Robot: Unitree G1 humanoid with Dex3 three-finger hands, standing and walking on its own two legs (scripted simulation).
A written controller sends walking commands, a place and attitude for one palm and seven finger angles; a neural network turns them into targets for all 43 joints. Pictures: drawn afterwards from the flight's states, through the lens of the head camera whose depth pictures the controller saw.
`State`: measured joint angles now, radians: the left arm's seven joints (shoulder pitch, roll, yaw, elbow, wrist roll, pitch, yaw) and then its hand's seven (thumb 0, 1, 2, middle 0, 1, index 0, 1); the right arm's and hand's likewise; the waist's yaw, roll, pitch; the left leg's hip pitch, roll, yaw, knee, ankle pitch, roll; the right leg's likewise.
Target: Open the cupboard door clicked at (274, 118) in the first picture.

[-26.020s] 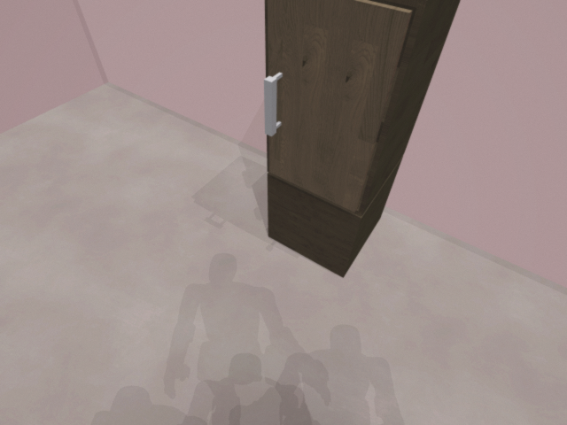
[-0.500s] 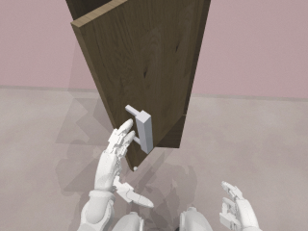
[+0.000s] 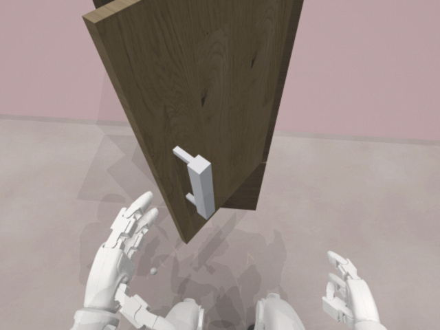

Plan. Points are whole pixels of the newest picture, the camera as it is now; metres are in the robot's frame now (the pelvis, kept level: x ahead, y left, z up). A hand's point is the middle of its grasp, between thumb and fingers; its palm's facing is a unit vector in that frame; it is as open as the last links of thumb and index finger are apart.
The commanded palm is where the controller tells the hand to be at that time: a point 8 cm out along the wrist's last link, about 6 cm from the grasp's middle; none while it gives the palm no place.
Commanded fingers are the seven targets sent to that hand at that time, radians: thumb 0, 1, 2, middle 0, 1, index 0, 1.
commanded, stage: draw the hand back to the body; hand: left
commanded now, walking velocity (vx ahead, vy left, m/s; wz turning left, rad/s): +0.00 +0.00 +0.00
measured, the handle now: (194, 184) +0.35 +0.07 +0.06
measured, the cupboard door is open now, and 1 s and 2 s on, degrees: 55 55 55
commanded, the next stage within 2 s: step back with the hand held close in 1.62 s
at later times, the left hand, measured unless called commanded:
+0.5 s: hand (99, 264) +0.20 +0.17 +0.12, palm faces -0.05 -1.00 -0.07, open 16.3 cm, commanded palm +0.17 +0.23 +0.14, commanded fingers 0.00 -0.36 0.36 -0.16 -0.30 -0.16 -0.30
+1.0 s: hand out of the picture +0.21 +0.26 +0.21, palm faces +0.32 -0.85 -0.42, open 12.0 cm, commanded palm +0.17 +0.30 +0.23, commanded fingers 0.00 0.51 0.74 -0.19 -0.30 -0.19 -0.30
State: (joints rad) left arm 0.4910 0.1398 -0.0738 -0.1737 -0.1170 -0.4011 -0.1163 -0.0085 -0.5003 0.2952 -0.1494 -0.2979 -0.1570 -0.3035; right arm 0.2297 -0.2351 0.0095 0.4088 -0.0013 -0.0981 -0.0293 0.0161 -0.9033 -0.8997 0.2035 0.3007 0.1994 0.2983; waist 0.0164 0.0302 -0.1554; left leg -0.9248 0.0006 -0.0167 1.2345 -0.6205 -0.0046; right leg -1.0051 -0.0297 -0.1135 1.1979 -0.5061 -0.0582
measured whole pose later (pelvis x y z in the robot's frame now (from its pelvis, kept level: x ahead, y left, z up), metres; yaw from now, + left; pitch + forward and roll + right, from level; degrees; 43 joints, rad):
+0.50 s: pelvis +0.01 +0.01 +0.04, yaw +0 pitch +11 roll -2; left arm 0.57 0.23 0.05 -0.32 -0.21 -0.23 -0.17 -0.01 -0.50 0.30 -0.15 -0.30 -0.15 -0.30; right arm 0.30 -0.25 0.04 0.39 0.04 -0.12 -0.07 0.02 -0.90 -0.90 0.20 0.30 0.20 0.30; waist 0.01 0.04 -0.14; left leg -0.68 0.00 -0.01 1.04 -0.55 0.01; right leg -0.74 -0.02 -0.11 0.98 -0.43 -0.03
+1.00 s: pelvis +0.03 +0.03 +0.09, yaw -1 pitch -1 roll -1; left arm 0.55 0.33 0.19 -0.42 -0.02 -0.04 0.13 0.00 0.18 0.59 -0.18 -0.30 -0.18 -0.30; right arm 0.27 -0.22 0.07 0.56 0.01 -0.14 -0.10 0.02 -0.90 -0.90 0.21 0.30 0.20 0.30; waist 0.06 0.08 -0.04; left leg -0.21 -0.02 0.01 0.62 -0.39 0.03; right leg -0.29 -0.02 -0.08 0.58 -0.28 0.00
